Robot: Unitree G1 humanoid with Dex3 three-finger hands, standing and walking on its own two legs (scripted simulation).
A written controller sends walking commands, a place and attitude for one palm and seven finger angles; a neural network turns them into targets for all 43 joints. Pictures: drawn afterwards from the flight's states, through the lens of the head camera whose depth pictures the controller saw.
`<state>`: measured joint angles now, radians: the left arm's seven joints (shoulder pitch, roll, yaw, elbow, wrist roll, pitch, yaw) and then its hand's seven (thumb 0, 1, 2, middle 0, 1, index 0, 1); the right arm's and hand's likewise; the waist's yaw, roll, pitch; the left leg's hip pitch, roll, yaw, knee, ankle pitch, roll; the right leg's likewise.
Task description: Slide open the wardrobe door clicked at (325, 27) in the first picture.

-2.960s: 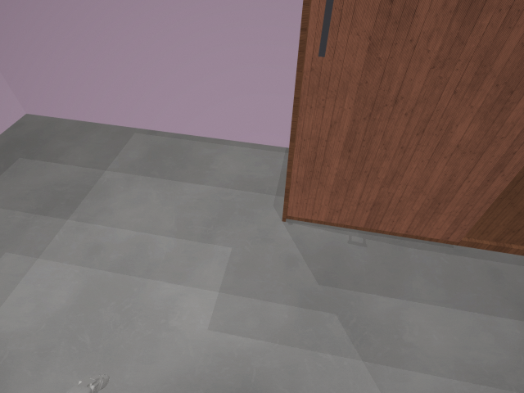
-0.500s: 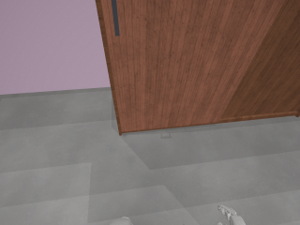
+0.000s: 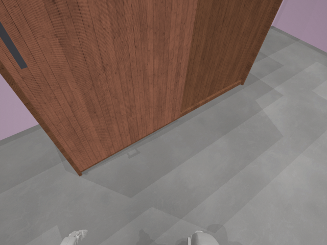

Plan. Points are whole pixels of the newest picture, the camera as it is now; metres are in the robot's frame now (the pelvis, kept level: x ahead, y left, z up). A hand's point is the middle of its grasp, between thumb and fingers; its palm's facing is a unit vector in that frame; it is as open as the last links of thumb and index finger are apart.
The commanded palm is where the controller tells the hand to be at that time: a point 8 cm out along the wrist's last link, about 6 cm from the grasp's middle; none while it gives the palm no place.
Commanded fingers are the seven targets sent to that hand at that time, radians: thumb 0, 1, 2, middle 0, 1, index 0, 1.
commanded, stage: walk to a spot facing it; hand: left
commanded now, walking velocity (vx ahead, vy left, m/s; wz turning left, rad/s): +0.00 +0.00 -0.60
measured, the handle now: out of the picture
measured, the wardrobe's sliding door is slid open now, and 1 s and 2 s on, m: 0.00 0.00 0.00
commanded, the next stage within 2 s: turn to face it in 0.16 s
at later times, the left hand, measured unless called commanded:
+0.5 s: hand out of the picture +0.15 +0.16 -0.17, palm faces -0.10 -0.98 -0.19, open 7.3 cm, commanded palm none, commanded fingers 0.00 0.90 0.90 -0.20 -0.30 -0.20 -0.30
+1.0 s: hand out of the picture +0.05 +0.19 -0.15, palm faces +0.16 -0.94 -0.30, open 7.3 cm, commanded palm none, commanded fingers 0.00 0.90 0.90 -0.20 -0.30 -0.20 -0.30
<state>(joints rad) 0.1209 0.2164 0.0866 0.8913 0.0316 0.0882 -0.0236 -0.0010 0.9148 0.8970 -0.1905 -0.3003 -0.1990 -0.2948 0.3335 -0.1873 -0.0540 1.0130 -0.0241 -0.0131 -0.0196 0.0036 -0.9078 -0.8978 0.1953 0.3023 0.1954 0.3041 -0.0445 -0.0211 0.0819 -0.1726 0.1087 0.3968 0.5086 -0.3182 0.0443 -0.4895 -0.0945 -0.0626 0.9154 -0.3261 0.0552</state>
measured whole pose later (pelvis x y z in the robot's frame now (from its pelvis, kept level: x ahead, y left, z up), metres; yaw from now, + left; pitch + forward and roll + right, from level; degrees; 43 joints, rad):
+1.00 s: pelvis -0.02 -0.03 +0.00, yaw +8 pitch +1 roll +0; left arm 0.16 0.21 0.07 0.92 0.01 0.04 0.03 0.00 0.91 0.90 -0.19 -0.30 -0.20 -0.30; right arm 0.25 -0.23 -0.10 0.97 -0.02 0.07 0.01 0.00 -0.90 -0.90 0.20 0.30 0.20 0.30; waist -0.03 0.05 0.05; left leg -0.44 -0.08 -0.14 0.57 -0.21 -0.02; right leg -0.24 -0.01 -0.01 0.52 -0.32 0.01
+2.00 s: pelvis -0.06 -0.03 +0.00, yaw +35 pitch -1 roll +2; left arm 0.19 0.15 0.02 0.94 0.02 0.00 0.02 0.00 0.91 0.90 -0.20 -0.30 -0.21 -0.30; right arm 0.26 -0.21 -0.07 1.02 -0.02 0.06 0.00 0.00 -0.90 -0.90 0.20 0.30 0.20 0.30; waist -0.02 0.04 0.03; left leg -0.37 -0.03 -0.02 0.88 -0.46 -0.01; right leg -0.21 -0.04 -0.10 0.52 -0.30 -0.03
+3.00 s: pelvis +0.23 +0.06 +0.00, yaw +34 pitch +0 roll +0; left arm 0.14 0.15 0.05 1.04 0.01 -0.06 0.02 -0.02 0.94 0.90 -0.20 -0.30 -0.21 -0.30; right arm 0.30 -0.18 -0.07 1.08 -0.02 -0.01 -0.01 0.01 -0.91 -0.90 0.19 0.30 0.19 0.30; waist -0.04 0.04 0.06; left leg -0.47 0.12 0.06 1.20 -0.37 -0.01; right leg -0.30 -0.03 -0.18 0.52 -0.23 -0.07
